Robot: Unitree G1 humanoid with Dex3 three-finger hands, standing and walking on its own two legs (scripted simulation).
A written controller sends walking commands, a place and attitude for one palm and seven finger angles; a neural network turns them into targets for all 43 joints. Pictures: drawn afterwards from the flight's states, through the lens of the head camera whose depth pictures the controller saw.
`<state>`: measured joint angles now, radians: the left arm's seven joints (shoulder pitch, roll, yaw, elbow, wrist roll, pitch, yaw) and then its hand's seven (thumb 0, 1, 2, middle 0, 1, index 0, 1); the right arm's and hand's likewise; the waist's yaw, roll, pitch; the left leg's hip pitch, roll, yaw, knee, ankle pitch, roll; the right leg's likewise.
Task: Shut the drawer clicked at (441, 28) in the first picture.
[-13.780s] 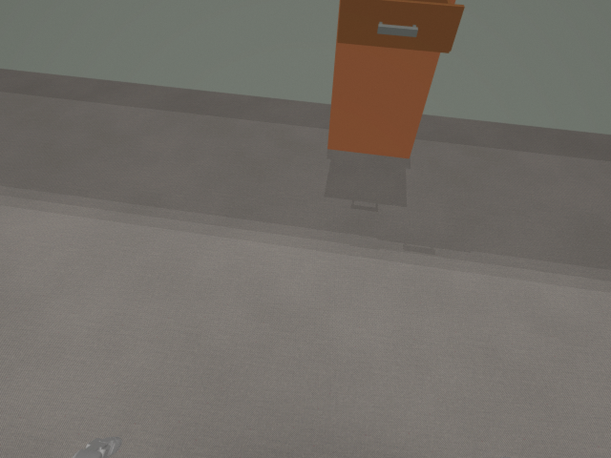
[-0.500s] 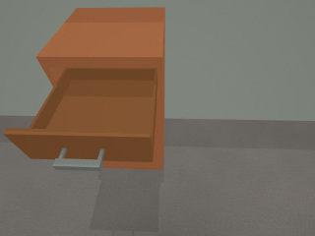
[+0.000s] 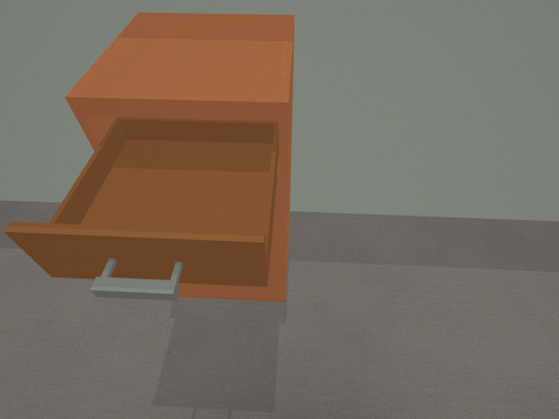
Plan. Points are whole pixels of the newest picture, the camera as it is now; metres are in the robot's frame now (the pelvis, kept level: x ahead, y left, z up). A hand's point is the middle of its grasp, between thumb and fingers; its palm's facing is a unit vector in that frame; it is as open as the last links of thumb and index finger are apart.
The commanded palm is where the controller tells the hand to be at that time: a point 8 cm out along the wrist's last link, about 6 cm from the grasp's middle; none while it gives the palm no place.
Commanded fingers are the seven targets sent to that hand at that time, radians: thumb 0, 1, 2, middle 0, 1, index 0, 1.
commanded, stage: look again from close up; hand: left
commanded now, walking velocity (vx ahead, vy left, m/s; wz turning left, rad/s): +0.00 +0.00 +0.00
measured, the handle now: (140, 277) +0.32 +0.25 -0.01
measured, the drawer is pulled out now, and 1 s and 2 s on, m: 0.30 0.30 0.30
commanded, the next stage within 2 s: raise the hand and make a fist in 0.26 s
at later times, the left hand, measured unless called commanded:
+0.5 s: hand out of the picture +0.10 +0.21 -0.10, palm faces +0.22 -0.95 -0.24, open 7.1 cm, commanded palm +0.09 +0.23 -0.06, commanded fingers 0.00 0.90 0.90 -0.36 -0.47 -0.36 -0.47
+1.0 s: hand (139, 408) +0.14 +0.19 +0.00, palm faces +0.00 -1.00 -0.03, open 4.8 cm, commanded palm +0.11 +0.24 +0.00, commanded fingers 0.00 0.90 0.90 -0.86 -1.01 -0.86 -1.01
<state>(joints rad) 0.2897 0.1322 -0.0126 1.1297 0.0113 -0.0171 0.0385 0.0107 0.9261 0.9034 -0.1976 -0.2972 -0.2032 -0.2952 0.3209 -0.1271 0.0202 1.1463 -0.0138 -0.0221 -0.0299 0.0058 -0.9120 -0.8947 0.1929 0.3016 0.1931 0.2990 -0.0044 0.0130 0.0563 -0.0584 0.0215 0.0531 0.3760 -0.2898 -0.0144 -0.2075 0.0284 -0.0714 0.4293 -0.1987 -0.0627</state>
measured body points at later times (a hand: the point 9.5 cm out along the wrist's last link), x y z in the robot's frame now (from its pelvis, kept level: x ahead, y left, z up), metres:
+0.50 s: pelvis -0.01 +0.02 -0.01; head +0.00 +0.00 +0.44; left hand +0.09 +0.26 -0.08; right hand +0.03 -0.22 -0.15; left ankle -0.05 +0.13 -0.74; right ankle +0.02 -0.08 -0.74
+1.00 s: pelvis -0.04 +0.03 -0.08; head +0.00 +0.04 +0.37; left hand +0.13 +0.24 +0.00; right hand +0.20 -0.14 -0.12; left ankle -0.05 +0.13 -0.74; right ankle +0.02 -0.08 -0.74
